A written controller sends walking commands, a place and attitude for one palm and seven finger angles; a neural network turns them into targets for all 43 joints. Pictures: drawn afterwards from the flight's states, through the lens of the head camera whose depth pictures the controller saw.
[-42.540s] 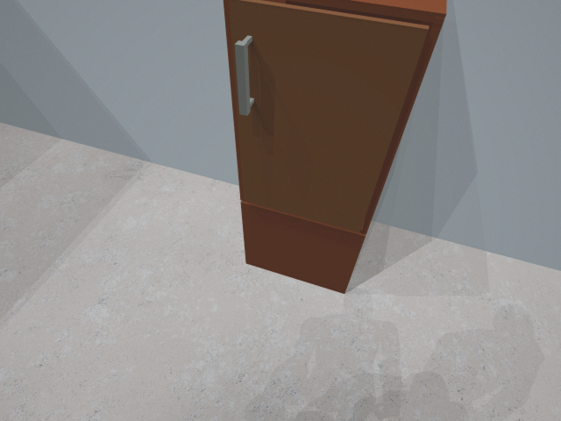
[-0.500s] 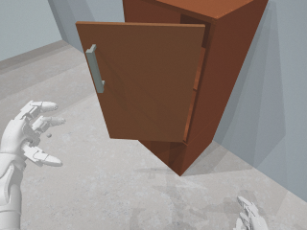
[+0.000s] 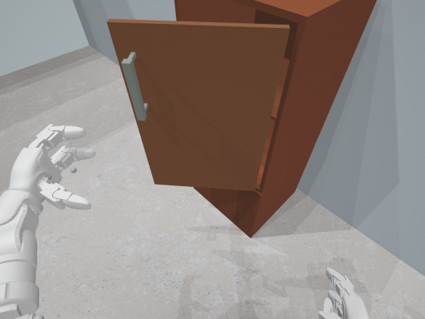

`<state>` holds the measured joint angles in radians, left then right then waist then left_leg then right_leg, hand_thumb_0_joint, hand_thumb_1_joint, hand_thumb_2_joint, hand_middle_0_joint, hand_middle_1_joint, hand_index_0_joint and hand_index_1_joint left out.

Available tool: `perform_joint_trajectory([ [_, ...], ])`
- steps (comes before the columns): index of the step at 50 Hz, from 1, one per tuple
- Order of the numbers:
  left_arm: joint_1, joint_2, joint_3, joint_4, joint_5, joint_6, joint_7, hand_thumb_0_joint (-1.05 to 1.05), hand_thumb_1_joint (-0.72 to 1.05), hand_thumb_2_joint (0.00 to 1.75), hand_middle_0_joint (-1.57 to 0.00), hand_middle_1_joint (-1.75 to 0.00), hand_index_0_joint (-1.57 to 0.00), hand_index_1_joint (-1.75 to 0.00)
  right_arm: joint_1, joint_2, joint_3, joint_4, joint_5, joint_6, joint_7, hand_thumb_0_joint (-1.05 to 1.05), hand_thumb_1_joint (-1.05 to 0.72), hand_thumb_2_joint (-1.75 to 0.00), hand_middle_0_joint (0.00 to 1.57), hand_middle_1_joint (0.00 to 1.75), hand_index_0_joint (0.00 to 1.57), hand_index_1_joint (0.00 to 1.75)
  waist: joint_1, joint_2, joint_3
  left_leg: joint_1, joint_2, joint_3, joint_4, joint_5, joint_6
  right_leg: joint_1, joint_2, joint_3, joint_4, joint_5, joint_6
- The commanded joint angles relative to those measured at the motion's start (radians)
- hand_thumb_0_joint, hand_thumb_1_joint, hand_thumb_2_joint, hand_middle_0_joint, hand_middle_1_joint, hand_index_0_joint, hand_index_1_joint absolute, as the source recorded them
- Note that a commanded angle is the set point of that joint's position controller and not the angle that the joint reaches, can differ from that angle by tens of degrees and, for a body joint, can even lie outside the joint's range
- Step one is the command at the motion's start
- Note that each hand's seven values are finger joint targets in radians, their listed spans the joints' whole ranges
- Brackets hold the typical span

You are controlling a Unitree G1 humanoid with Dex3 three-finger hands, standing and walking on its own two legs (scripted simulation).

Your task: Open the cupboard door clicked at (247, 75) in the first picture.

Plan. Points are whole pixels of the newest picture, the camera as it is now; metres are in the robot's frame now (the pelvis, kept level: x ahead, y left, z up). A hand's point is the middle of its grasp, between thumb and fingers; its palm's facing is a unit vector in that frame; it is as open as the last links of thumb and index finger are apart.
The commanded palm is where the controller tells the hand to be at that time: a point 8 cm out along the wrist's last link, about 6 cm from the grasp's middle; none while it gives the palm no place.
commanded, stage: move the hooked fingers beside the handle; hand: left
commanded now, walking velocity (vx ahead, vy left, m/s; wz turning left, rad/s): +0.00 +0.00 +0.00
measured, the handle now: (137, 87) +0.60 +0.24 +0.11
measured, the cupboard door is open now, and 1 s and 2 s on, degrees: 41 41 41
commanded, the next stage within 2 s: none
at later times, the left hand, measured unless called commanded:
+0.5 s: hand (86, 135) +0.41 +0.29 +0.13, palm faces +0.01 -1.00 +0.01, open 14.0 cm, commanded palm +0.39 +0.33 +0.12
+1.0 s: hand (96, 114) +0.47 +0.29 +0.13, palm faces +0.00 -1.00 -0.01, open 14.0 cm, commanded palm +0.46 +0.34 +0.12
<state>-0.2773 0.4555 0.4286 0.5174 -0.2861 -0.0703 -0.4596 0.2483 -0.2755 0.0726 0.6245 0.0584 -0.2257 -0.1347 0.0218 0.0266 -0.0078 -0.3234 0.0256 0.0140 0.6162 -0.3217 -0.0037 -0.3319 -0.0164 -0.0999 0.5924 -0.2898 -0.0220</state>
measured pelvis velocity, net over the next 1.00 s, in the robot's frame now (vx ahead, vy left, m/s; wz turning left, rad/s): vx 0.01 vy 0.02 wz -0.04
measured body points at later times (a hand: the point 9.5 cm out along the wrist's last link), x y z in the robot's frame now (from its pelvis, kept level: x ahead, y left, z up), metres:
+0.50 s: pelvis +0.01 +0.02 +0.00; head +0.05 +0.03 +0.44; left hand +0.40 +0.34 +0.13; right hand +0.09 -0.25 -0.10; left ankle +0.00 +0.12 -0.73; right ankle +0.01 -0.10 -0.73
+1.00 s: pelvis +0.01 +0.02 -0.01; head +0.08 +0.04 +0.43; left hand +0.46 +0.34 +0.13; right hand +0.04 -0.25 -0.11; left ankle +0.00 +0.12 -0.73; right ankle +0.01 -0.10 -0.73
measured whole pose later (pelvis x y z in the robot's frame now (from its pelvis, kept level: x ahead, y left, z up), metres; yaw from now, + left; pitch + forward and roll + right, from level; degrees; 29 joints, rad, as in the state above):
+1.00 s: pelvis +0.01 +0.02 -0.01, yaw -2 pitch +12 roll -2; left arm -0.82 0.67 0.48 1.14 -0.16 -0.25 -0.48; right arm 0.39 -0.29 0.05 0.64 0.03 -0.04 -0.08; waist -0.10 0.00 -0.05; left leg -0.55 0.03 0.04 0.72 -0.37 0.03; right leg -0.55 -0.01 -0.07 0.65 -0.30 0.01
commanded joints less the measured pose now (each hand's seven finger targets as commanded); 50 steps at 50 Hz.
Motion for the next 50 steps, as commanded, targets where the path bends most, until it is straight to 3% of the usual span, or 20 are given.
perform_joint_trajectory([
  [1,-0.475,0.322,0.071,-0.163,-0.010,-0.105,-0.014,0.00,-0.50,0.30,-0.30,-1.20,-0.30,-1.20,-0.017,-0.140,-0.060,-0.121,0.002,-0.050,-0.015,0.00,-0.90,-0.90,0.20,0.30,0.20,0.30,-0.048,0.077,-0.267,0.069,-0.035,-0.023,-0.074,0.167,0.031,0.067,0.009,0.081,-0.077,0.170,0.003],
  [4,-0.434,0.328,0.085,-0.094,-0.020,-0.110,-0.028,0.00,-0.50,0.30,-0.30,-1.20,-0.30,-1.20,0.000,-0.145,-0.063,-0.128,0.000,-0.043,-0.005,0.00,-0.90,-0.90,0.20,0.30,0.20,0.30,-0.030,0.046,-0.299,0.060,-0.033,-0.026,-0.065,0.222,0.031,0.090,0.013,0.072,-0.054,0.244,-0.002],
  [8,-0.416,0.349,0.099,0.038,-0.016,-0.081,-0.037,0.00,-0.50,0.30,-0.30,-1.20,-0.30,-1.20,0.025,-0.162,-0.066,-0.131,0.000,-0.021,0.009,0.00,-0.90,-0.90,0.20,0.30,0.20,0.30,-0.022,0.001,-0.241,-0.003,-0.033,-0.023,-0.064,0.213,0.029,0.061,0.015,0.064,-0.048,0.241,-0.003],
  [11,-0.477,0.383,0.110,0.076,0.005,-0.079,-0.030,0.00,-0.50,0.30,-0.30,-1.20,-0.30,-1.20,0.051,-0.170,-0.076,-0.132,0.002,-0.003,0.015,0.00,-0.90,-0.90,0.20,0.30,0.20,0.30,-0.037,-0.006,-0.246,-0.023,-0.031,-0.018,-0.060,0.211,0.031,0.036,0.014,0.065,-0.042,0.239,0.002],
  [14,-0.573,0.434,0.134,0.026,0.016,-0.123,-0.020,0.00,-0.50,0.30,-0.30,-1.20,-0.30,-1.20,0.075,-0.171,-0.083,-0.138,-0.005,0.010,0.022,0.00,-0.90,-0.90,0.20,0.30,0.20,0.30,-0.038,0.042,-0.322,0.007,-0.030,-0.019,-0.045,0.249,0.031,0.054,0.021,0.074,-0.026,0.267,-0.002],
  [17,-0.628,0.386,0.090,-0.020,0.021,-0.176,-0.015,0.00,-0.50,0.30,-0.30,-1.20,-0.30,-1.20,0.093,-0.164,-0.085,-0.132,-0.009,0.016,0.024,0.00,-0.90,-0.90,0.20,0.30,0.20,0.30,-0.052,0.109,-0.379,0.073,-0.026,-0.027,-0.038,0.312,0.026,0.039,0.027,0.066,-0.014,0.300,-0.008],
  [19,-0.661,0.389,0.088,0.004,0.016,-0.187,-0.019,0.00,-0.50,0.30,-0.30,-1.20,-0.30,-1.20,0.109,-0.168,-0.087,-0.118,-0.009,0.023,0.024,0.00,-0.90,-0.90,0.20,0.30,0.20,0.30,-0.067,0.088,-0.374,0.078,-0.021,-0.033,-0.034,0.311,0.027,0.020,0.033,0.063,-0.018,0.294,-0.006],
  [20,-0.637,0.387,0.094,0.037,0.016,-0.184,-0.022,0.00,-0.50,0.30,-0.30,-1.20,-0.30,-1.20,0.115,-0.172,-0.089,-0.114,-0.010,0.027,0.024,0.00,-0.90,-0.90,0.20,0.30,0.20,0.30,-0.059,0.087,-0.374,0.070,-0.022,-0.034,-0.036,0.304,0.026,0.018,0.032,0.060,-0.017,0.283,-0.008],
  [23,-0.649,0.419,0.110,0.163,0.022,-0.153,-0.032,0.00,-0.50,0.30,-0.30,-1.20,-0.30,-1.20,0.133,-0.185,-0.087,-0.096,-0.008,0.045,0.022,0.00,-0.90,-0.90,0.20,0.30,0.20,0.30,-0.066,0.045,-0.308,0.016,-0.021,-0.036,-0.042,0.280,0.027,0.003,0.030,0.054,-0.020,0.272,-0.010],
  [26,-0.706,0.402,0.066,0.199,0.048,-0.136,-0.033,0.00,-0.50,0.30,-0.30,-1.20,-0.30,-1.20,0.141,-0.185,-0.087,-0.097,-0.009,0.058,0.026,0.00,-0.90,-0.90,0.20,0.30,0.20,0.30,-0.078,0.078,-0.298,0.011,-0.022,-0.038,-0.040,0.274,0.026,-0.039,0.026,0.052,-0.020,0.255,-0.007],
  [33,-0.815,0.413,0.070,0.188,0.048,-0.213,-0.012,0.00,-0.50,0.30,-0.30,-1.20,-0.30,-1.20,0.176,-0.186,-0.093,-0.094,-0.020,0.086,0.037,0.00,-0.90,-0.90,0.20,0.30,0.20,0.30,-0.089,0.087,-0.397,0.080,-0.008,-0.053,-0.007,0.386,0.014,-0.052,0.039,0.052,0.004,0.293,-0.011],
  [34,-0.813,0.442,0.098,0.210,0.051,-0.215,-0.011,0.00,-0.50,0.30,-0.30,-1.20,-0.30,-1.20,0.182,-0.189,-0.094,-0.089,-0.022,0.090,0.038,0.00,-0.90,-0.90,0.20,0.30,0.20,0.30,-0.086,0.075,-0.413,0.078,-0.007,-0.053,-0.004,0.382,0.015,-0.049,0.039,0.053,0.007,0.298,-0.008],
  [37,-0.846,0.423,0.067,0.324,0.070,-0.204,-0.012,0.00,-0.50,0.30,-0.30,-1.20,-0.30,-1.20,0.188,-0.189,-0.090,-0.075,-0.020,0.107,0.038,0.00,-0.90,-0.90,0.20,0.30,0.20,0.30,-0.106,0.067,-0.347,0.015,-0.011,-0.044,-0.007,0.316,0.021,-0.082,0.034,0.053,0.003,0.266,-0.003],
  [38,-0.864,0.463,0.093,0.351,0.076,-0.202,-0.011,0.00,-0.50,0.30,-0.30,-1.20,-0.30,-1.20,0.201,-0.195,-0.091,-0.070,-0.021,0.114,0.037,0.00,-0.90,-0.90,0.20,0.30,0.20,0.30,-0.106,0.038,-0.347,0.002,-0.010,-0.047,-0.003,0.325,0.024,-0.072,0.035,0.052,0.007,0.276,-0.005],
  [40,-0.865,0.492,0.097,0.379,0.102,-0.199,-0.010,0.00,-0.50,0.30,-0.30,-1.20,-0.30,-1.20,0.205,-0.195,-0.090,-0.076,-0.021,0.126,0.040,0.00,-0.90,-0.90,0.20,0.30,0.20,0.30,-0.099,0.080,-0.355,-0.012,-0.014,-0.042,0.001,0.322,0.024,-0.076,0.031,0.056,0.013,0.277,-0.004],
  [42,-0.920,0.487,0.072,0.362,0.116,-0.216,-0.010,0.00,-0.50,0.30,-0.30,-1.20,-0.30,-1.20,0.213,-0.192,-0.090,-0.074,-0.024,0.133,0.042,0.00,-0.90,-0.90,0.20,0.30,0.20,0.30,-0.113,0.113,-0.380,0.012,-0.011,-0.044,0.011,0.338,0.023,-0.098,0.032,0.059,0.014,0.276,-0.002],
  [44,-0.939,0.540,0.114,0.351,0.110,-0.242,-0.012,0.00,-0.50,0.30,-0.30,-1.20,-0.30,-1.20,0.227,-0.199,-0.094,-0.076,-0.028,0.145,0.043,0.00,-0.90,-0.90,0.20,0.30,0.20,0.30,-0.109,0.090,-0.432,0.024,-0.007,-0.052,0.024,0.385,0.021,-0.075,0.038,0.061,0.027,0.306,-0.002],
  [45,-0.965,0.511,0.086,0.356,0.107,-0.251,-0.018,0.00,-0.50,0.30,-0.30,-1.20,-0.30,-1.20,0.225,-0.196,-0.092,-0.073,-0.026,0.149,0.043,0.00,-0.90,-0.90,0.20,0.30,0.20,0.30,-0.124,0.104,-0.431,0.034,-0.007,-0.047,0.028,0.376,0.022,-0.092,0.040,0.063,0.024,0.301,0.000],
  [46,-0.978,0.532,0.108,0.374,0.104,-0.257,-0.020,0.00,-0.50,0.30,-0.30,-1.20,-0.30,-1.20,0.232,-0.198,-0.093,-0.067,-0.029,0.152,0.042,0.00,-0.90,-0.90,0.20,0.30,0.20,0.30,-0.122,0.094,-0.432,0.022,-0.006,-0.051,0.031,0.370,0.021,-0.089,0.040,0.061,0.026,0.299,-0.001],
  [50,-1.035,0.525,0.074,0.461,0.110,-0.248,-0.040,0.00,-0.50,0.30,-0.30,-1.20,-0.30,-1.20,0.251,-0.207,-0.091,-0.045,-0.027,0.171,0.037,0.00,-0.90,-0.90,0.20,0.30,0.20,0.30,-0.155,0.104,-0.394,-0.003,-0.005,-0.052,0.038,0.331,0.026,-0.140,0.041,0.062,0.021,0.269,0.002],
])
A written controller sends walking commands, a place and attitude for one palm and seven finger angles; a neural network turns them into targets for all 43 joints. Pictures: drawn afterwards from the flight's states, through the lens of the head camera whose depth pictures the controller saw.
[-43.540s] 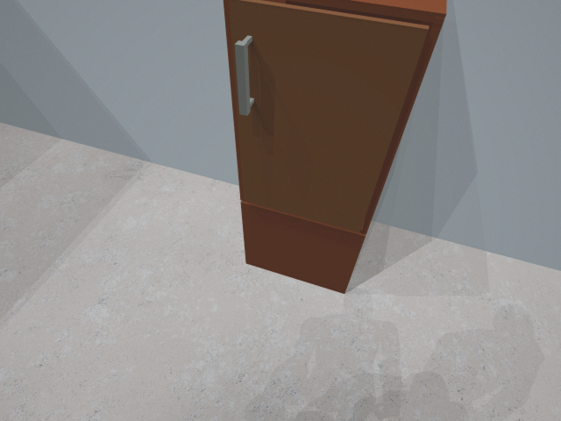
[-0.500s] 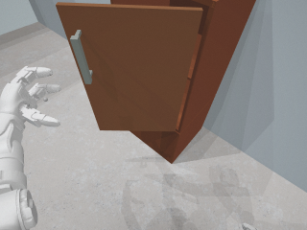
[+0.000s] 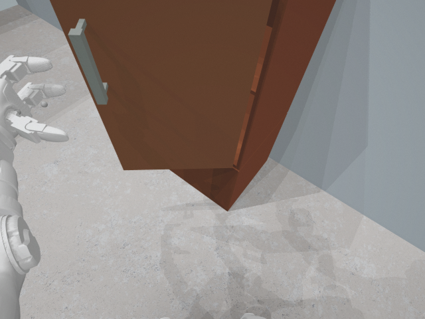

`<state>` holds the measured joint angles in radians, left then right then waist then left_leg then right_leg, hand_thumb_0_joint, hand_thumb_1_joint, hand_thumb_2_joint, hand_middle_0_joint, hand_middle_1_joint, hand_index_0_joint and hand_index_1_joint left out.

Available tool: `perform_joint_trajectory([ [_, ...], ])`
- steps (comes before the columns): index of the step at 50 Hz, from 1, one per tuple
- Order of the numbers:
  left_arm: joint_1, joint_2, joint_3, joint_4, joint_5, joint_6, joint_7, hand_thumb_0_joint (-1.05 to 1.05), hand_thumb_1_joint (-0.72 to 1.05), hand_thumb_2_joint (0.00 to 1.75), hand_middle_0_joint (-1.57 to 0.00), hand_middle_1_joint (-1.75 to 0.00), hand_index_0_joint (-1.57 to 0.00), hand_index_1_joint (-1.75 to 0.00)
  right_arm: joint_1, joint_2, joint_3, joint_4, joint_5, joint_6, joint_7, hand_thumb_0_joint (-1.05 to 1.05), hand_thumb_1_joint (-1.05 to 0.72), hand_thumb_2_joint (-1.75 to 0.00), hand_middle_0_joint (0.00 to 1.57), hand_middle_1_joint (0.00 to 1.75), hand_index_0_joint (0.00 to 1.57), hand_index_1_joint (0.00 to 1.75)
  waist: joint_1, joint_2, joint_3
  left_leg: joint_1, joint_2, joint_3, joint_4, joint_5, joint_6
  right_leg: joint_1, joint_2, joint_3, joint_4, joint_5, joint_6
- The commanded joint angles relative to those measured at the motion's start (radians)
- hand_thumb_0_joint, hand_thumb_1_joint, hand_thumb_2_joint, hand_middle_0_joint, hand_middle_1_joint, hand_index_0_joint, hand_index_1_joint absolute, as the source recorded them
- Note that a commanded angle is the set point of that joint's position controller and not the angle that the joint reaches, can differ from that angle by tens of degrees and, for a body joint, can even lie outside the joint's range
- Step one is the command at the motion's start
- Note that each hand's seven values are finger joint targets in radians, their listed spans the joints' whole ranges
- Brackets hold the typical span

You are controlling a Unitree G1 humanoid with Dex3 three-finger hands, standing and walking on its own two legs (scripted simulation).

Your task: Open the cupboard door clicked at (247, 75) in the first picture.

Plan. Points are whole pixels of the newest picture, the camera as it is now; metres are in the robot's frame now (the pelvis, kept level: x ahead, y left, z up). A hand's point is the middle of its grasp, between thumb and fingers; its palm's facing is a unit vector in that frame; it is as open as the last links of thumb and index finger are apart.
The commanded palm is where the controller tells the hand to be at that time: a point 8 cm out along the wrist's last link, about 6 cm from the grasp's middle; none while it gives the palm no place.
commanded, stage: move the hooked fingers beside the handle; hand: left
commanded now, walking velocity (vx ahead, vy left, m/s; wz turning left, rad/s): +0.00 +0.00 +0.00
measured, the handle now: (92, 65) +0.58 +0.23 +0.12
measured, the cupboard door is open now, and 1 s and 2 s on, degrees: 41 41 41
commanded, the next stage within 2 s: slide the fingers in behind the handle in 1.36 s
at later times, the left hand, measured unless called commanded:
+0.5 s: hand (50, 75) +0.52 +0.29 +0.14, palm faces +0.02 -1.00 -0.02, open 14.0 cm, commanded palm +0.50 +0.34 +0.12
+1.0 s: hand (54, 87) +0.51 +0.29 +0.12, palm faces +0.01 -1.00 +0.01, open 14.0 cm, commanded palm +0.51 +0.33 +0.12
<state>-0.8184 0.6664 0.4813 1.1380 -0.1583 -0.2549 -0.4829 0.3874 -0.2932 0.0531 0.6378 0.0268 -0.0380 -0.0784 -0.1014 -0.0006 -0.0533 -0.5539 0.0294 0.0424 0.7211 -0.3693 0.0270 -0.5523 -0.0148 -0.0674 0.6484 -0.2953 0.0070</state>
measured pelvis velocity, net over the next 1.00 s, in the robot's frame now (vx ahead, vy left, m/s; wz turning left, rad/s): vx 0.01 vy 0.01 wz -0.01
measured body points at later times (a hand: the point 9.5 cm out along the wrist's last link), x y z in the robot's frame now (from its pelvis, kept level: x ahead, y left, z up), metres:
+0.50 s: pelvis +0.01 +0.00 -0.01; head +0.13 +0.02 +0.42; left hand +0.51 +0.34 +0.15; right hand -0.04 -0.28 -0.10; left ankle -0.01 +0.10 -0.72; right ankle +0.01 -0.13 -0.72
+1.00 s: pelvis +0.01 +0.01 -0.01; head +0.13 +0.04 +0.42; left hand +0.51 +0.35 +0.12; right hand +0.02 -0.26 -0.11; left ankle -0.01 +0.10 -0.72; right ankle +0.01 -0.13 -0.72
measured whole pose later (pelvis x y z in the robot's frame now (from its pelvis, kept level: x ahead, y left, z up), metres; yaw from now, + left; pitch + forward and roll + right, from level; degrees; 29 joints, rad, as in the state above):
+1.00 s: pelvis +0.01 +0.01 -0.01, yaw -1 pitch +19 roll -4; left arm -1.01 0.80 0.49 1.28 -0.09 -0.21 -0.50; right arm 0.40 -0.29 0.06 0.58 0.01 0.09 -0.05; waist -0.17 0.01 -0.08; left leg -0.72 0.05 0.02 0.82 -0.42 0.04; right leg -0.69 0.00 -0.08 0.69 -0.32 0.02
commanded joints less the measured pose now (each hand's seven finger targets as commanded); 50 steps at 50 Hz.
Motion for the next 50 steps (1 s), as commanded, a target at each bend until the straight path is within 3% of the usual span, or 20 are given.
perform_joint_trajectory([
  [1,-0.492,0.319,0.016,-0.129,-0.009,-0.053,-0.018,0.00,-0.50,0.30,-0.30,-1.20,-0.30,-1.20,0.118,-0.191,-0.070,-0.057,0.004,-0.012,-0.019,0.00,-0.90,-0.90,0.20,0.30,0.20,0.30,-0.033,0.134,-0.326,0.207,-0.010,-0.082,-0.069,0.348,-0.004,0.062,0.038,0.028,-0.038,0.248,-0.027],
  [5,-0.543,0.330,-0.002,-0.085,0.012,-0.036,-0.013,0.00,-0.50,0.30,-0.30,-1.20,-0.30,-1.20,0.145,-0.197,-0.068,-0.052,0.000,0.004,-0.019,0.00,-0.90,-0.90,0.20,0.30,0.20,0.30,-0.053,0.129,-0.343,0.203,-0.006,-0.091,-0.059,0.352,-0.004,0.034,0.040,0.025,-0.031,0.235,-0.025],
  [7,-0.567,0.416,0.057,-0.072,0.017,-0.041,-0.005,0.00,-0.50,0.30,-0.30,-1.20,-0.30,-1.20,0.162,-0.206,-0.069,-0.051,-0.002,0.013,-0.022,0.00,-0.90,-0.90,0.20,0.30,0.20,0.30,-0.050,0.098,-0.367,0.164,-0.007,-0.089,-0.051,0.334,0.002,0.066,0.038,0.033,-0.027,0.245,-0.022],
  [9,-0.595,0.456,0.078,-0.089,0.018,-0.054,-0.007,0.00,-0.50,0.30,-0.30,-1.20,-0.30,-1.20,0.172,-0.205,-0.067,-0.056,-0.004,0.022,-0.022,0.00,-0.90,-0.90,0.20,0.30,0.20,0.30,-0.047,0.122,-0.430,0.173,-0.010,-0.084,-0.039,0.379,0.003,0.098,0.041,0.040,-0.013,0.294,-0.021],
  [11,-0.628,0.467,0.067,-0.074,0.039,-0.059,-0.004,0.00,-0.50,0.30,-0.30,-1.20,-0.30,-1.20,0.181,-0.204,-0.064,-0.051,-0.006,0.031,-0.019,0.00,-0.90,-0.90,0.20,0.30,0.20,0.30,-0.057,0.168,-0.420,0.174,-0.009,-0.084,-0.029,0.377,0.001,0.064,0.041,0.040,-0.013,0.281,-0.021],
  [14,-0.658,0.515,0.078,-0.037,0.055,-0.055,-0.003,0.00,-0.50,0.30,-0.30,-1.20,-0.30,-1.20,0.198,-0.212,-0.062,-0.051,-0.006,0.045,-0.020,0.00,-0.90,-0.90,0.20,0.30,0.20,0.30,-0.076,0.149,-0.409,0.138,-0.006,-0.084,-0.020,0.357,0.006,0.058,0.044,0.044,-0.014,0.273,-0.016],
  [15,-0.642,0.553,0.102,-0.011,0.064,-0.047,-0.004,0.00,-0.50,0.30,-0.30,-1.20,-0.30,-1.20,0.206,-0.214,-0.060,-0.053,-0.006,0.051,-0.020,0.00,-0.90,-0.90,0.20,0.30,0.20,0.30,-0.066,0.142,-0.413,0.119,-0.008,-0.084,-0.017,0.356,0.008,0.070,0.045,0.045,-0.012,0.277,-0.016],
  [18,-0.655,0.564,0.098,-0.015,0.066,-0.038,-0.022,0.00,-0.50,0.30,-0.30,-1.20,-0.30,-1.20,0.225,-0.213,-0.059,-0.060,-0.010,0.067,-0.018,0.00,-0.90,-0.90,0.20,0.30,0.20,0.30,-0.065,0.189,-0.458,0.139,-0.009,-0.080,-0.004,0.421,0.006,0.081,0.048,0.043,0.001,0.330,-0.019],
  [21,-0.620,0.545,0.092,-0.037,0.069,-0.037,-0.040,0.00,-0.50,0.30,-0.30,-1.20,-0.30,-1.20,0.246,-0.210,-0.065,-0.063,-0.015,0.084,-0.008,0.00,-0.90,-0.90,0.20,0.30,0.20,0.30,-0.057,0.238,-0.512,0.218,0.001,-0.087,0.013,0.532,-0.006,0.047,0.055,0.033,0.005,0.363,-0.019],
  [23,-0.556,0.489,0.072,-0.009,0.045,-0.028,-0.058,0.00,-0.50,0.30,-0.30,-1.20,-0.30,-1.20,0.252,-0.209,-0.066,-0.067,-0.016,0.095,-0.003,0.00,-0.90,-0.90,0.20,0.30,0.20,0.30,-0.061,0.187,-0.481,0.220,0.006,-0.084,0.016,0.562,-0.003,0.037,0.063,0.025,0.001,0.380,-0.020],
  [27,-0.519,0.524,0.109,-0.018,0.026,-0.003,-0.079,0.00,-0.50,0.30,-0.30,-1.20,-0.30,-1.20,0.246,-0.217,-0.070,-0.085,-0.011,0.116,0.004,0.00,-0.90,-0.90,0.20,0.30,0.20,0.30,-0.049,0.134,-0.453,0.144,-0.001,-0.067,0.006,0.491,0.010,0.077,0.062,0.028,0.001,0.397,-0.015],
  [30,-0.556,0.546,0.115,-0.033,0.039,-0.009,-0.066,0.00,-0.50,0.30,-0.30,-1.20,-0.30,-1.20,0.243,-0.215,-0.070,-0.087,-0.009,0.126,0.005,0.00,-0.90,-0.90,0.20,0.30,0.20,0.30,-0.059,0.176,-0.405,0.145,-0.001,-0.070,0.011,0.484,0.008,0.028,0.063,0.026,0.001,0.366,-0.017],
  [34,-0.583,0.590,0.162,-0.162,0.044,-0.065,-0.039,0.00,-0.50,0.30,-0.30,-1.20,-0.30,-1.20,0.250,-0.211,-0.080,-0.089,-0.019,0.130,0.011,0.00,-0.90,-0.90,0.20,0.30,0.20,0.30,-0.043,0.265,-0.533,0.269,0.010,-0.089,0.034,0.619,-0.011,0.023,0.070,0.023,0.022,0.386,-0.022],
  [39,-0.572,0.450,0.076,-0.106,0.015,-0.056,-0.061,0.00,-0.50,0.30,-0.30,-1.20,-0.30,-1.20,0.233,-0.203,-0.079,-0.068,-0.015,0.133,0.017,0.00,-0.90,-0.90,0.20,0.30,0.20,0.30,-0.066,0.255,-0.478,0.315,0.022,-0.110,0.042,0.656,-0.025,-0.051,0.076,0.006,0.009,0.337,-0.022],
  [40,-0.577,0.406,0.034,-0.074,0.015,-0.036,-0.067,0.00,-0.50,0.30,-0.30,-1.20,-0.30,-1.20,0.228,-0.203,-0.075,-0.066,-0.013,0.133,0.016,0.00,-0.90,-0.90,0.20,0.30,0.20,0.30,-0.083,0.229,-0.437,0.287,0.020,-0.105,0.037,0.609,-0.017,-0.068,0.075,0.005,0.002,0.319,-0.019],
  [41,-0.581,0.413,0.032,-0.051,0.021,-0.018,-0.066,0.00,-0.50,0.30,-0.30,-1.20,-0.30,-1.20,0.227,-0.204,-0.074,-0.062,-0.012,0.132,0.013,0.00,-0.90,-0.90,0.20,0.30,0.20,0.30,-0.083,0.218,-0.403,0.255,0.019,-0.108,0.031,0.579,-0.014,-0.070,0.072,0.004,0.000,0.307,-0.019],
  [42,-0.583,0.369,-0.009,-0.033,0.028,0.001,-0.066,0.00,-0.50,0.30,-0.30,-1.20,-0.30,-1.20,0.222,-0.200,-0.072,-0.065,-0.010,0.129,0.013,0.00,-0.90,-0.90,0.20,0.30,0.20,0.30,-0.092,0.238,-0.383,0.242,0.015,-0.102,0.027,0.538,-0.011,-0.088,0.070,0.004,-0.002,0.287,-0.019],
  [45,-0.616,0.422,0.024,-0.034,0.040,0.010,-0.041,0.00,-0.50,0.30,-0.30,-1.20,-0.30,-1.20,0.230,-0.205,-0.067,-0.066,-0.014,0.125,0.007,0.00,-0.90,-0.90,0.20,0.30,0.20,0.30,-0.092,0.204,-0.382,0.224,0.018,-0.115,0.030,0.549,-0.015,-0.082,0.067,0.001,0.010,0.293,-0.021],
  [47,-0.618,0.412,0.025,-0.070,0.040,-0.008,-0.019,0.00,-0.50,0.30,-0.30,-1.20,-0.30,-1.20,0.228,-0.200,-0.067,-0.079,-0.017,0.120,0.010,0.00,-0.90,-0.90,0.20,0.30,0.20,0.30,-0.089,0.202,-0.423,0.229,0.017,-0.109,0.034,0.553,-0.013,-0.062,0.066,0.007,0.017,0.309,-0.020],
  [50,-0.651,0.470,0.077,-0.099,0.040,-0.052,0.005,0.00,-0.50,0.30,-0.30,-1.20,-0.30,-1.20,0.225,-0.202,-0.066,-0.082,-0.020,0.119,0.013,0.00,-0.90,-0.90,0.20,0.30,0.20,0.30,-0.082,0.213,-0.478,0.248,0.019,-0.112,0.046,0.578,-0.023,-0.041,0.070,0.010,0.032,0.326,-0.021],
])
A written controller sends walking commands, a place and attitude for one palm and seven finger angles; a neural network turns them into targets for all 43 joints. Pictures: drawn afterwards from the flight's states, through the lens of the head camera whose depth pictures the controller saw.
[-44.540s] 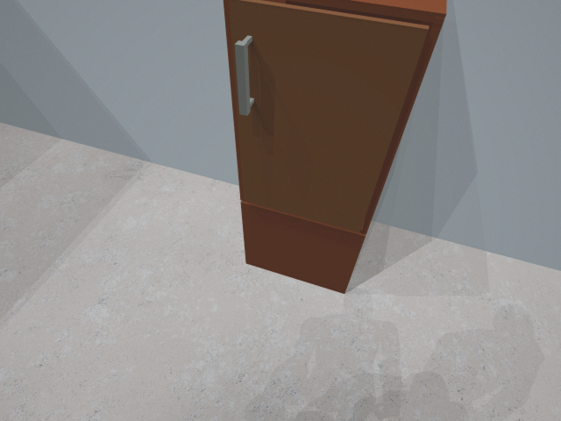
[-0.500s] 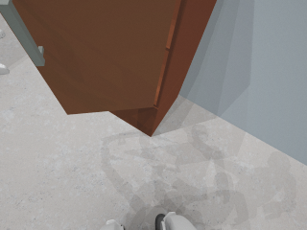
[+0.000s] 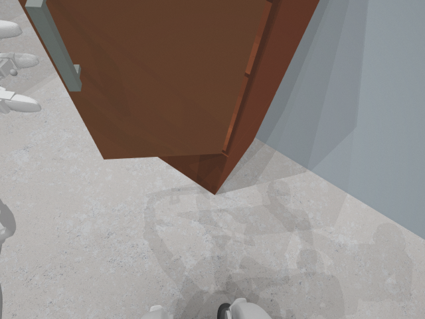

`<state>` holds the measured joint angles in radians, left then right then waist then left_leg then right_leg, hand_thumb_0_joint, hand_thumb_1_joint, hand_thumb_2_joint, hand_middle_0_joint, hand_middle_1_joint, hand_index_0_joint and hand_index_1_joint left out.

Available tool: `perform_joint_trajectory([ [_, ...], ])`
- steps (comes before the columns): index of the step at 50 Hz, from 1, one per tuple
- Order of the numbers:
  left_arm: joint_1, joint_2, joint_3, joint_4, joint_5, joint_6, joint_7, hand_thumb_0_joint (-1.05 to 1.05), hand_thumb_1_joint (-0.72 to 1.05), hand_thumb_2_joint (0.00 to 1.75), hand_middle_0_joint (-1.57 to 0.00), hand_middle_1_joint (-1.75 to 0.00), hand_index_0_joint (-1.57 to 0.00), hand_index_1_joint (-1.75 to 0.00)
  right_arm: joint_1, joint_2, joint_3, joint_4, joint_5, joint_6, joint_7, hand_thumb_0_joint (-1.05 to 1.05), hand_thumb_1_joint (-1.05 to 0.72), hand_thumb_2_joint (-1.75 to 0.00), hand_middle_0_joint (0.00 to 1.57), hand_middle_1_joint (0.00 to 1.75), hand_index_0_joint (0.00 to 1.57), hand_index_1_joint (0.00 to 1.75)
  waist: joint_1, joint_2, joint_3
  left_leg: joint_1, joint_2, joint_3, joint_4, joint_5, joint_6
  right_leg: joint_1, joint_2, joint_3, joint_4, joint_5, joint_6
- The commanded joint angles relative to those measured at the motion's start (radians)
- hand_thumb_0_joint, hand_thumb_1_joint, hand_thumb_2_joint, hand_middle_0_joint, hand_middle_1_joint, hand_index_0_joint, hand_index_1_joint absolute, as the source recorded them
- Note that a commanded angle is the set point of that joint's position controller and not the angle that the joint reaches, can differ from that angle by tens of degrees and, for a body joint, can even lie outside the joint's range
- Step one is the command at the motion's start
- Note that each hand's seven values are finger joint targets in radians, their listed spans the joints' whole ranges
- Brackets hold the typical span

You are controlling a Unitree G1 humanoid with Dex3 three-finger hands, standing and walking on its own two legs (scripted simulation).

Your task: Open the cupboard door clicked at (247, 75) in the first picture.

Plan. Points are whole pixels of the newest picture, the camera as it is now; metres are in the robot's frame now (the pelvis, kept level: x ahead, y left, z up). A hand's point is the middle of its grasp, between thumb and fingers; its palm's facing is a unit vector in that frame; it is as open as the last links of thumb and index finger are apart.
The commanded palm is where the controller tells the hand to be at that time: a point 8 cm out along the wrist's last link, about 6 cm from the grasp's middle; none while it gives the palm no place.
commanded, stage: move the hooked fingers beside the handle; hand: left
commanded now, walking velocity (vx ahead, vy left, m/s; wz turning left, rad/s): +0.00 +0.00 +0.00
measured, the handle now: (60, 44) +0.56 +0.23 +0.14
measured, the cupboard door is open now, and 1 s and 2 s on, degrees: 41 41 41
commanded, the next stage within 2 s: slide the fingers in behind the handle in 0.36 s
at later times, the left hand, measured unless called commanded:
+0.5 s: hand (13, 66) +0.52 +0.29 +0.13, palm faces +0.03 -1.00 +0.01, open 14.0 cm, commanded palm +0.50 +0.33 +0.12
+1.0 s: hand (32, 68) +0.51 +0.26 +0.13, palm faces +0.08 -1.00 +0.00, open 14.6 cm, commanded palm +0.49 +0.29 +0.12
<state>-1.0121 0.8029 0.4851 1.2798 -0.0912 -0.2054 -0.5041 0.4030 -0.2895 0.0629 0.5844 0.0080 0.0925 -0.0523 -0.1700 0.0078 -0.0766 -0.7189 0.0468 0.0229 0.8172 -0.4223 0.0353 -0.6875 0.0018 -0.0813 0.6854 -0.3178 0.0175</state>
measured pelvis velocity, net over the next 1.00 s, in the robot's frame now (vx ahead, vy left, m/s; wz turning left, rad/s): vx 0.01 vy -0.01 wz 0.00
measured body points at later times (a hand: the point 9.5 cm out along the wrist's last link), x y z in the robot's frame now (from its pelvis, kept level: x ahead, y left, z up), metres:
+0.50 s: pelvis +0.00 +0.00 +0.00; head +0.14 +0.03 +0.42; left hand +0.51 +0.35 +0.13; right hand -0.05 -0.28 -0.09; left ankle -0.03 +0.09 -0.71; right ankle +0.00 -0.14 -0.71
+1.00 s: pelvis +0.01 -0.01 +0.00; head +0.12 +0.02 +0.43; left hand +0.50 +0.32 +0.13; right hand +0.00 -0.27 -0.11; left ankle -0.03 +0.09 -0.71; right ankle +0.00 -0.14 -0.71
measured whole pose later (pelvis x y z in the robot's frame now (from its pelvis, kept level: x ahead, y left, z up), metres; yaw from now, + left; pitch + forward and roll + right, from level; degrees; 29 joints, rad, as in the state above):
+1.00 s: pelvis +0.01 -0.01 +0.00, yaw +0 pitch +19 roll -4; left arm -0.98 0.72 0.45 1.21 -0.12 -0.22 -0.38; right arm 0.44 -0.27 0.05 0.61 0.00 0.09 -0.03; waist -0.16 0.02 -0.09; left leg -0.71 0.05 0.01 0.82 -0.43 0.03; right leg -0.68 0.01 -0.09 0.69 -0.33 0.01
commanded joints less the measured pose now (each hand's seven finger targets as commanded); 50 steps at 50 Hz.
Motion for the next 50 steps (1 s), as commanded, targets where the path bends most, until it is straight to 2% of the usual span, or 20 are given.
perform_joint_trajectory([
  [1,-0.484,0.358,0.088,-0.252,-0.026,-0.111,0.029,0.00,-0.50,0.30,-0.30,-1.20,-0.30,-1.20,0.206,-0.208,-0.074,-0.027,-0.003,-0.013,-0.013,0.00,-0.90,-0.90,0.20,0.30,0.20,0.30,-0.014,0.203,-0.461,0.397,0.000,-0.090,-0.049,0.607,-0.028,0.109,0.053,0.028,-0.003,0.352,-0.031],
  [6,-0.450,0.424,0.100,-0.177,0.011,-0.091,0.024,0.00,-0.50,0.30,-0.30,-1.20,-0.30,-1.20,0.201,-0.208,-0.064,-0.032,0.005,-0.009,-0.018,0.00,-0.90,-0.90,0.20,0.30,0.20,0.30,-0.005,0.205,-0.427,0.310,-0.013,-0.074,-0.050,0.532,-0.014,0.142,0.047,0.036,-0.003,0.354,-0.027],
  [9,-0.419,0.384,0.061,-0.171,0.014,-0.076,0.006,0.00,-0.50,0.30,-0.30,-1.20,-0.30,-1.20,0.208,-0.206,-0.064,-0.038,0.009,-0.006,-0.019,0.00,-0.90,-0.90,0.20,0.30,0.20,0.30,-0.007,0.243,-0.429,0.343,-0.010,-0.075,-0.048,0.571,-0.020,0.111,0.049,0.032,-0.006,0.350,-0.028],
  [12,-0.442,0.370,0.052,-0.144,-0.006,-0.066,-0.014,0.00,-0.50,0.30,-0.30,-1.20,-0.30,-1.20,0.222,-0.214,-0.065,-0.030,0.007,-0.006,-0.024,0.00,-0.90,-0.90,0.20,0.30,0.20,0.30,-0.032,0.165,-0.395,0.303,-0.006,-0.077,-0.052,0.494,-0.009,0.100,0.053,0.028,-0.016,0.316,-0.025],
  [17,-0.476,0.406,0.077,-0.157,-0.019,-0.076,-0.036,0.00,-0.50,0.30,-0.30,-1.20,-0.30,-1.20,0.239,-0.219,-0.063,-0.017,0.005,-0.008,-0.030,0.00,-0.90,-0.90,0.20,0.30,0.20,0.30,-0.036,0.186,-0.434,0.310,-0.008,-0.079,-0.042,0.510,-0.007,0.100,0.054,0.032,-0.009,0.331,-0.027],
  [20,-0.458,0.398,0.070,-0.180,-0.004,-0.082,-0.027,0.00,-0.50,0.30,-0.30,-1.20,-0.30,-1.20,0.249,-0.214,-0.066,-0.014,0.001,-0.005,-0.025,0.00,-0.90,-0.90,0.20,0.30,0.20,0.30,-0.018,0.279,-0.461,0.372,-0.004,-0.088,-0.036,0.578,-0.023,0.060,0.056,0.025,-0.003,0.317,-0.032],
  [22,-0.452,0.383,0.058,-0.161,-0.001,-0.071,-0.019,0.00,-0.50,0.30,-0.30,-1.20,-0.30,-1.20,0.249,-0.214,-0.065,-0.011,0.000,-0.003,-0.022,0.00,-0.90,-0.90,0.20,0.30,0.20,0.30,-0.028,0.259,-0.428,0.349,-0.001,-0.084,-0.034,0.554,-0.021,0.044,0.057,0.023,-0.008,0.304,-0.030],
  [25,-0.458,0.402,0.078,-0.190,-0.008,-0.068,-0.015,0.00,-0.50,0.30,-0.30,-1.20,-0.30,-1.20,0.254,-0.214,-0.068,-0.018,0.000,0.001,-0.022,0.00,-0.90,-0.90,0.20,0.30,0.20,0.30,-0.023,0.231,-0.464,0.342,-0.003,-0.082,-0.036,0.564,-0.015,0.091,0.057,0.024,-0.003,0.339,-0.028],
  [26,-0.470,0.369,0.057,-0.214,-0.009,-0.069,-0.014,0.00,-0.50,0.30,-0.30,-1.20,-0.30,-1.20,0.253,-0.211,-0.071,-0.018,-0.002,-0.001,-0.019,0.00,-0.90,-0.90,0.20,0.30,0.20,0.30,-0.027,0.260,-0.480,0.371,-0.001,-0.082,-0.035,0.583,-0.017,0.081,0.057,0.025,-0.005,0.345,-0.029],
  [29,-0.457,0.362,0.067,-0.254,-0.016,-0.077,0.001,0.00,-0.50,0.30,-0.30,-1.20,-0.30,-1.20,0.254,-0.208,-0.074,-0.020,-0.004,0.002,-0.011,0.00,-0.90,-0.90,0.20,0.30,0.20,0.30,-0.017,0.291,-0.497,0.417,0.006,-0.088,-0.028,0.653,-0.028,0.065,0.063,0.020,-0.001,0.352,-0.031],
  [31,-0.419,0.365,0.090,-0.269,-0.021,-0.080,0.013,0.00,-0.50,0.30,-0.30,-1.20,-0.30,-1.20,0.257,-0.208,-0.079,-0.023,-0.008,0.003,-0.006,0.00,-0.90,-0.90,0.20,0.30,0.20,0.30,-0.004,0.256,-0.508,0.422,0.009,-0.092,-0.027,0.682,-0.029,0.087,0.064,0.017,0.000,0.369,-0.031],
  [36,-0.390,0.260,0.033,-0.275,-0.027,-0.064,0.039,0.00,-0.50,0.30,-0.30,-1.20,-0.30,-1.20,0.243,-0.197,-0.083,-0.027,-0.006,0.005,0.006,0.00,-0.90,-0.90,0.20,0.30,0.20,0.30,-0.008,0.261,-0.455,0.426,0.012,-0.090,-0.036,0.691,-0.031,0.063,0.064,0.012,-0.007,0.355,-0.030],
  [38,-0.402,0.266,0.040,-0.281,-0.029,-0.064,0.057,0.00,-0.50,0.30,-0.30,-1.20,-0.30,-1.20,0.244,-0.200,-0.082,-0.028,-0.006,0.004,0.006,0.00,-0.90,-0.90,0.20,0.30,0.20,0.30,-0.012,0.219,-0.447,0.407,0.010,-0.091,-0.041,0.681,-0.024,0.088,0.064,0.013,-0.007,0.372,-0.031],
  [39,-0.403,0.254,0.033,-0.293,-0.025,-0.065,0.061,0.00,-0.50,0.30,-0.30,-1.20,-0.30,-1.20,0.242,-0.197,-0.086,-0.027,-0.004,0.003,0.007,0.00,-0.90,-0.90,0.20,0.30,0.20,0.30,-0.013,0.243,-0.466,0.428,0.011,-0.088,-0.041,0.701,-0.027,0.087,0.062,0.015,-0.008,0.381,-0.028],
  [43,-0.419,0.145,-0.034,-0.299,-0.033,-0.077,0.075,0.00,-0.50,0.30,-0.30,-1.20,-0.30,-1.20,0.237,-0.188,-0.086,-0.014,-0.007,-0.003,0.009,0.00,-0.90,-0.90,0.20,0.30,0.20,0.30,-0.031,0.229,-0.430,0.444,0.013,-0.095,-0.043,0.695,-0.026,0.063,0.062,0.013,-0.014,0.364,-0.031],
  [45,-0.425,0.161,-0.019,-0.288,-0.032,-0.084,0.081,0.00,-0.50,0.30,-0.30,-1.20,-0.30,-1.20,0.235,-0.191,-0.089,-0.003,-0.009,-0.007,0.009,0.00,-0.90,-0.90,0.20,0.30,0.20,0.30,-0.029,0.210,-0.436,0.443,0.014,-0.099,-0.043,0.678,-0.027,0.066,0.062,0.014,-0.012,0.358,-0.030],
  [46,-0.428,0.131,-0.038,-0.302,-0.035,-0.089,0.082,0.00,-0.50,0.30,-0.30,-1.20,-0.30,-1.20,0.232,-0.188,-0.090,-0.002,-0.009,-0.009,0.009,0.00,-0.90,-0.90,0.20,0.30,0.20,0.30,-0.033,0.210,-0.447,0.451,0.012,-0.096,-0.044,0.680,-0.026,0.073,0.060,0.016,-0.013,0.365,-0.029],
  [48,-0.447,0.094,-0.060,-0.332,-0.040,-0.101,0.086,0.00,-0.50,0.30,-0.30,-1.20,-0.30,-1.20,0.227,-0.183,-0.090,0.001,-0.011,-0.016,0.011,0.00,-0.90,-0.90,0.20,0.30,0.20,0.30,-0.033,0.244,-0.463,0.478,0.011,-0.097,-0.039,0.702,-0.027,0.068,0.059,0.017,-0.011,0.371,-0.033],
  [49,-0.451,0.110,-0.045,-0.333,-0.040,-0.105,0.089,0.00,-0.50,0.30,-0.30,-1.20,-0.30,-1.20,0.224,-0.184,-0.091,0.009,-0.011,-0.017,0.011,0.00,-0.90,-0.90,0.20,0.30,0.20,0.30,-0.030,0.248,-0.471,0.479,0.011,-0.095,-0.036,0.700,-0.027,0.072,0.058,0.021,-0.012,0.379,-0.031],
  [50,-0.425,0.117,-0.039,-0.298,-0.038,-0.103,0.093,0.00,-0.50,0.30,-0.30,-1.20,-0.30,-1.20,0.224,-0.184,-0.089,0.012,-0.009,-0.016,0.010,0.00,-0.90,-0.90,0.20,0.30,0.20,0.30,-0.028,0.203,-0.450,0.450,0.009,-0.094,-0.039,0.674,-0.024,0.085,0.058,0.020,-0.012,0.376,-0.031],
])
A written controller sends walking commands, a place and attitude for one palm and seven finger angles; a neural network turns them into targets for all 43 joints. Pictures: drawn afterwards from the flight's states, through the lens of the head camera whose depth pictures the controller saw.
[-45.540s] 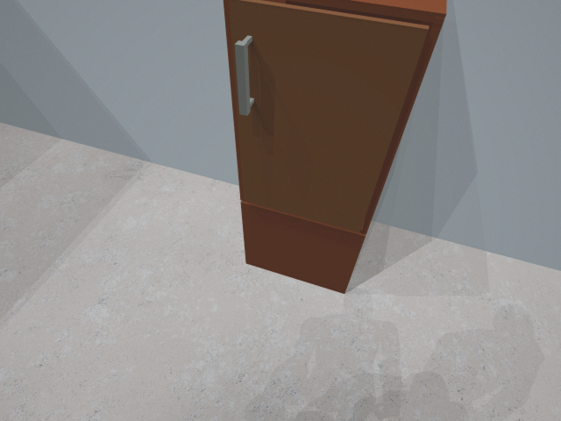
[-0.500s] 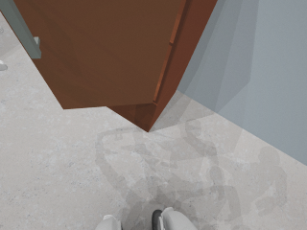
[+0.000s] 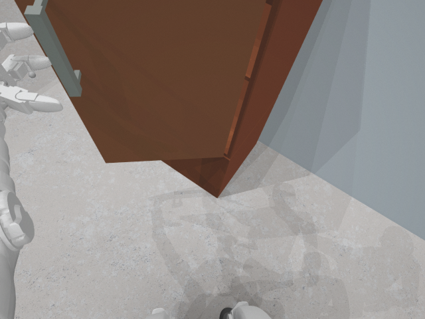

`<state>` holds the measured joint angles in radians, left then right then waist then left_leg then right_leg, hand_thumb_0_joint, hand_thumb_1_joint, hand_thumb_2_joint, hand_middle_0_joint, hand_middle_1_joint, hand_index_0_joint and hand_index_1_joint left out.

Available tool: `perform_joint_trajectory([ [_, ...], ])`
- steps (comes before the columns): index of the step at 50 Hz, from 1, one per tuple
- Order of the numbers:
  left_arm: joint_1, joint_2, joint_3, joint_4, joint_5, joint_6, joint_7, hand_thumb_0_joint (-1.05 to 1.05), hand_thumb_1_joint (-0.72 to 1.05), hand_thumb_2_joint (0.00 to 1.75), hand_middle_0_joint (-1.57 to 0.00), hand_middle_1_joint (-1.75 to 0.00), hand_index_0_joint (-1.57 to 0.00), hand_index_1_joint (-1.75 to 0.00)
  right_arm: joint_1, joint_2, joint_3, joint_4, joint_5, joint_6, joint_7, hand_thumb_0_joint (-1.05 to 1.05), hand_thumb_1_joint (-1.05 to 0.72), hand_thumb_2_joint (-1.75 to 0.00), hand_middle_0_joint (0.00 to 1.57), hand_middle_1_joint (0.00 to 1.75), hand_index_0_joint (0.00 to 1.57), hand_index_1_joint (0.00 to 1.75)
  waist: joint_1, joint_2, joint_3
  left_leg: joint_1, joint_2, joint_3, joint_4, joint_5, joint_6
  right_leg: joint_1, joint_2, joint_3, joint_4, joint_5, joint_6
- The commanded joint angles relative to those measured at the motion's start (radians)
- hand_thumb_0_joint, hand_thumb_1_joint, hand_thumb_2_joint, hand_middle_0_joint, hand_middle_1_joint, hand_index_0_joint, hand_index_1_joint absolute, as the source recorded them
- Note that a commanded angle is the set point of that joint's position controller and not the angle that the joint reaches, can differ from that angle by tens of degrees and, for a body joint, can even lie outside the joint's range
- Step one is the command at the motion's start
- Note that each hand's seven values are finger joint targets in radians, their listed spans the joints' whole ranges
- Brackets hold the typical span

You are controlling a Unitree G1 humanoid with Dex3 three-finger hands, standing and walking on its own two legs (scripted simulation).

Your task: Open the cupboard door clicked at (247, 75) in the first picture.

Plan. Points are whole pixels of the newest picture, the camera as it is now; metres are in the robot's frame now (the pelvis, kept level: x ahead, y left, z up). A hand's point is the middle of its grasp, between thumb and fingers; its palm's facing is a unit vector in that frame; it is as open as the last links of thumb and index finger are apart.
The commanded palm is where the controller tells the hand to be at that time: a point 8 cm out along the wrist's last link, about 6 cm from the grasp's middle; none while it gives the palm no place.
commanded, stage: slide the fingers in behind the handle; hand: left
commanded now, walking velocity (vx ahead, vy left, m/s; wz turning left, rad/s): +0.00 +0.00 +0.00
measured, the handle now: (60, 50) +0.55 +0.23 +0.14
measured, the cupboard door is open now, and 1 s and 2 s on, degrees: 41 41 41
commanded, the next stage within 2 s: close the thumb around the handle in 1.06 s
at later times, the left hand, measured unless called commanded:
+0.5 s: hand (42, 81) +0.49 +0.25 +0.13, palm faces +0.08 -1.00 +0.00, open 15.2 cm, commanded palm +0.48 +0.26 +0.12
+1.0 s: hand (59, 77) +0.49 +0.22 +0.13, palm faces +0.03 -1.00 +0.00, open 14.0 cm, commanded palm +0.47 +0.26 +0.12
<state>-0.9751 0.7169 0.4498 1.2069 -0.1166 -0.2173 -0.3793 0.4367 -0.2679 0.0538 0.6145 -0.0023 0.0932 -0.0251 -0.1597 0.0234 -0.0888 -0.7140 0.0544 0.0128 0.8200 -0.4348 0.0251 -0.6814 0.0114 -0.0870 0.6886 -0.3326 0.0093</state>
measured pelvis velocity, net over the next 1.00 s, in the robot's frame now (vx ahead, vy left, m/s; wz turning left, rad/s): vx -0.02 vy -0.01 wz -0.01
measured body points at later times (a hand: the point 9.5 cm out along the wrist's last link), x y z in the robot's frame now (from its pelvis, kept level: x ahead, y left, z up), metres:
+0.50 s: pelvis -0.01 -0.01 +0.00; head +0.10 +0.02 +0.44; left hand +0.48 +0.30 +0.13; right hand -0.01 -0.28 -0.11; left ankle -0.04 +0.09 -0.71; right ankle -0.01 -0.13 -0.71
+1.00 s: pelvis -0.02 -0.01 +0.00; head +0.08 +0.01 +0.44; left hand +0.48 +0.28 +0.14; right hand -0.04 -0.27 -0.11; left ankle -0.04 +0.09 -0.71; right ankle -0.01 -0.13 -0.71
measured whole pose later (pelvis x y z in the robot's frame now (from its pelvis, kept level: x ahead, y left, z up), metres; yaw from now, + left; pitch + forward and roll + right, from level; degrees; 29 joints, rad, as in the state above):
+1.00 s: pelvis -0.02 -0.01 +0.00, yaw +0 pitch +16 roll -3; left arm -1.00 0.65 0.43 1.25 -0.10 -0.27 -0.34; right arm 0.45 -0.28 0.05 0.63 0.01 0.05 -0.03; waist -0.17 0.02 -0.07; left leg -0.69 0.05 0.03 0.81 -0.41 0.02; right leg -0.68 0.01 -0.07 0.71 -0.31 0.00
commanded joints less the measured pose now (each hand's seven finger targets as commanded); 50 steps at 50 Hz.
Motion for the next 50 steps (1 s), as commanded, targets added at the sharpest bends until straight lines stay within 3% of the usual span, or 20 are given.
perform_joint_trajectory([
  [1,-0.482,0.171,-0.035,-0.226,-0.013,-0.092,-0.030,0.00,-0.50,0.30,-0.30,-1.20,-0.30,-1.20,0.180,-0.203,-0.077,-0.018,0.004,-0.018,-0.017,0.00,-0.90,-0.90,0.20,0.30,0.20,0.30,-0.051,0.189,-0.409,0.426,-0.002,-0.077,-0.049,0.642,-0.009,0.075,0.047,0.029,-0.022,0.381,-0.020],
  [2,-0.499,0.175,-0.028,-0.241,-0.014,-0.095,-0.025,0.00,-0.50,0.30,-0.30,-1.20,-0.30,-1.20,0.180,-0.204,-0.080,-0.015,0.001,-0.022,-0.017,0.00,-0.90,-0.90,0.20,0.30,0.20,0.30,-0.051,0.174,-0.424,0.418,-0.004,-0.077,-0.052,0.621,-0.006,0.094,0.047,0.028,-0.019,0.386,-0.021],
  [4,-0.501,0.181,-0.022,-0.281,-0.012,-0.110,-0.023,0.00,-0.50,0.30,-0.30,-1.20,-0.30,-1.20,0.173,-0.201,-0.081,-0.017,0.002,-0.026,-0.018,0.00,-0.90,-0.90,0.20,0.30,0.20,0.30,-0.033,0.235,-0.473,0.464,-0.006,-0.081,-0.047,0.684,-0.013,0.104,0.044,0.032,-0.012,0.409,-0.026],
  [8,-0.507,0.106,-0.073,-0.262,-0.021,-0.110,-0.016,0.00,-0.50,0.30,-0.30,-1.20,-0.30,-1.20,0.164,-0.196,-0.080,-0.004,0.002,-0.033,-0.020,0.00,-0.90,-0.90,0.20,0.30,0.20,0.30,-0.053,0.197,-0.413,0.448,-0.006,-0.084,-0.050,0.649,-0.009,0.082,0.045,0.026,-0.021,0.384,-0.026],
  [9,-0.507,0.140,-0.044,-0.246,-0.021,-0.109,-0.012,0.00,-0.50,0.30,-0.30,-1.20,-0.30,-1.20,0.163,-0.201,-0.081,0.000,0.002,-0.034,-0.020,0.00,-0.90,-0.90,0.20,0.30,0.20,0.30,-0.048,0.185,-0.413,0.438,-0.006,-0.082,-0.054,0.623,-0.008,0.088,0.045,0.028,-0.022,0.380,-0.024],
  [12,-0.518,0.112,-0.076,-0.228,-0.019,-0.103,-0.012,0.00,-0.50,0.30,-0.30,-1.20,-0.30,-1.20,0.154,-0.201,-0.079,0.002,0.005,-0.041,-0.023,0.00,-0.90,-0.90,0.20,0.30,0.20,0.30,-0.060,0.160,-0.391,0.392,-0.016,-0.071,-0.061,0.551,0.001,0.104,0.040,0.034,-0.028,0.376,-0.022],
  [15,-0.535,0.134,-0.062,-0.219,-0.007,-0.109,-0.002,0.00,-0.50,0.30,-0.30,-1.20,-0.30,-1.20,0.159,-0.202,-0.078,0.011,0.003,-0.047,-0.025,0.00,-0.90,-0.90,0.20,0.30,0.20,0.30,-0.053,0.191,-0.412,0.407,-0.018,-0.079,-0.059,0.555,-0.003,0.097,0.038,0.034,-0.020,0.365,-0.027],
  [19,-0.536,0.064,-0.106,-0.282,-0.018,-0.125,-0.006,0.00,-0.50,0.30,-0.30,-1.20,-0.30,-1.20,0.158,-0.193,-0.084,0.013,0.001,-0.058,-0.020,0.00,-0.90,-0.90,0.20,0.30,0.20,0.30,-0.048,0.233,-0.474,0.484,-0.010,-0.087,-0.050,0.646,-0.013,0.083,0.039,0.031,-0.016,0.383,-0.027],
  [22,-0.537,0.025,-0.125,-0.272,-0.031,-0.122,-0.003,0.00,-0.50,0.30,-0.30,-1.20,-0.30,-1.20,0.153,-0.193,-0.085,0.024,-0.001,-0.063,-0.016,0.00,-0.90,-0.90,0.20,0.30,0.20,0.30,-0.058,0.199,-0.447,0.482,-0.008,-0.088,-0.054,0.619,-0.012,0.073,0.044,0.025,-0.025,0.365,-0.026],
  [27,-0.546,0.046,-0.103,-0.238,-0.029,-0.112,0.012,0.00,-0.50,0.30,-0.30,-1.20,-0.30,-1.20,0.151,-0.195,-0.083,0.025,0.003,-0.067,-0.019,0.00,-0.90,-0.90,0.20,0.30,0.20,0.30,-0.058,0.150,-0.396,0.405,-0.018,-0.084,-0.068,0.537,-0.002,0.096,0.039,0.027,-0.024,0.356,-0.027],
  [28,-0.557,0.041,-0.100,-0.253,-0.034,-0.114,0.020,0.00,-0.50,0.30,-0.30,-1.20,-0.30,-1.20,0.152,-0.192,-0.081,0.024,0.000,-0.070,-0.019,0.00,-0.90,-0.90,0.20,0.30,0.20,0.30,-0.055,0.186,-0.396,0.419,-0.018,-0.084,-0.067,0.565,-0.004,0.090,0.038,0.026,-0.020,0.361,-0.031],
  [29,-0.537,0.101,-0.044,-0.239,-0.030,-0.113,0.033,0.00,-0.50,0.30,-0.30,-1.20,-0.30,-1.20,0.153,-0.195,-0.082,0.024,0.000,-0.070,-0.018,0.00,-0.90,-0.90,0.20,0.30,0.20,0.30,-0.036,0.189,-0.413,0.416,-0.017,-0.085,-0.066,0.572,-0.009,0.098,0.036,0.028,-0.015,0.359,-0.031],
  [30,-0.540,0.091,-0.051,-0.241,-0.025,-0.112,0.044,0.00,-0.50,0.30,-0.30,-1.20,-0.30,-1.20,0.151,-0.190,-0.079,0.016,0.000,-0.070,-0.016,0.00,-0.90,-0.90,0.20,0.30,0.20,0.30,-0.036,0.193,-0.420,0.416,-0.017,-0.084,-0.068,0.582,-0.011,0.102,0.036,0.026,-0.010,0.363,-0.029],
  [33,-0.455,0.177,0.037,-0.171,-0.007,-0.103,0.090,0.00,-0.50,0.30,-0.30,-1.20,-0.30,-1.20,0.156,-0.191,-0.072,-0.007,-0.004,-0.069,-0.009,0.00,-0.90,-0.90,0.20,0.30,0.20,0.30,-0.002,0.113,-0.393,0.321,-0.023,-0.070,-0.071,0.548,-0.004,0.166,0.035,0.028,0.002,0.384,-0.030],
  [38,-0.433,0.241,0.056,-0.216,0.041,-0.131,0.105,0.00,-0.50,0.30,-0.30,-1.20,-0.30,-1.20,0.154,-0.191,-0.076,-0.049,-0.001,-0.065,-0.003,0.00,-0.90,-0.90,0.20,0.30,0.20,0.30,0.009,0.096,-0.449,0.278,-0.030,-0.041,-0.070,0.518,0.006,0.246,0.031,0.053,0.009,0.439,-0.023],
  [40,-0.406,0.238,0.055,-0.197,0.031,-0.132,0.082,0.00,-0.50,0.30,-0.30,-1.20,-0.30,-1.20,0.151,-0.193,-0.076,-0.058,0.007,-0.059,-0.007,0.00,-0.90,-0.90,0.20,0.30,0.20,0.30,0.005,0.067,-0.449,0.263,-0.028,-0.030,-0.078,0.495,0.007,0.268,0.031,0.058,0.001,0.448,-0.019],
  [43,-0.440,0.163,0.004,-0.187,-0.001,-0.128,0.042,0.00,-0.50,0.30,-0.30,-1.20,-0.30,-1.20,0.148,-0.192,-0.076,-0.053,0.012,-0.060,-0.012,0.00,-0.90,-0.90,0.20,0.30,0.20,0.30,-0.017,0.106,-0.398,0.283,-0.029,-0.030,-0.086,0.454,0.008,0.220,0.034,0.055,-0.016,0.398,-0.024],
  [46,-0.478,0.179,0.001,-0.152,-0.006,-0.111,0.029,0.00,-0.50,0.30,-0.30,-1.20,-0.30,-1.20,0.152,-0.201,-0.075,-0.036,0.013,-0.060,-0.023,0.00,-0.90,-0.90,0.20,0.30,0.20,0.30,-0.037,0.080,-0.343,0.256,-0.025,-0.038,-0.095,0.370,0.010,0.171,0.034,0.054,-0.033,0.322,-0.018],
  [49,-0.510,0.200,0.002,-0.163,0.005,-0.116,0.036,0.00,-0.50,0.30,-0.30,-1.20,-0.30,-1.20,0.157,-0.201,-0.073,-0.028,0.011,-0.066,-0.028,0.00,-0.90,-0.90,0.20,0.30,0.20,0.30,-0.034,0.142,-0.363,0.276,-0.027,-0.047,-0.096,0.367,0.007,0.147,0.030,0.055,-0.030,0.291,-0.022],
  [50,-0.528,0.158,-0.030,-0.170,0.008,-0.117,0.041,0.00,-0.50,0.30,-0.30,-1.20,-0.30,-1.20,0.164,-0.197,-0.073,-0.022,0.008,-0.069,-0.025,0.00,-0.90,-0.90,0.20,0.30,0.20,0.30,-0.044,0.152,-0.367,0.302,-0.024,-0.057,-0.095,0.378,0.003,0.119,0.031,0.048,-0.028,0.279,-0.023],
])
